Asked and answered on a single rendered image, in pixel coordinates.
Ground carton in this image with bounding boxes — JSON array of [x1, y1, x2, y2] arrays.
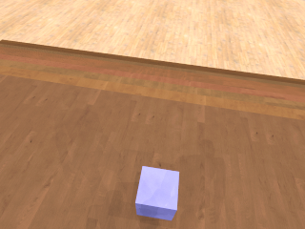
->
[[135, 166, 179, 221]]

